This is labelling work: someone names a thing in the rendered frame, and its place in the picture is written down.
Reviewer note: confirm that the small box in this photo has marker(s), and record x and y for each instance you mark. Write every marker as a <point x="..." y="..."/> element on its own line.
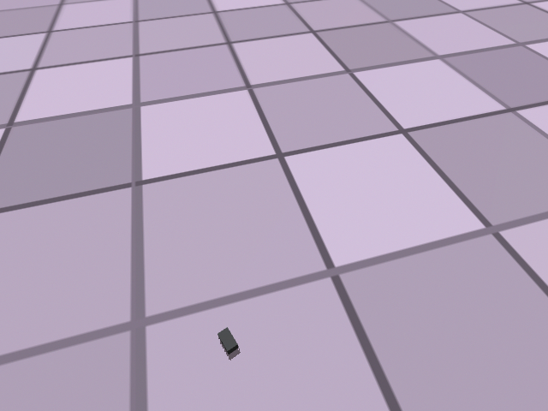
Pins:
<point x="228" y="340"/>

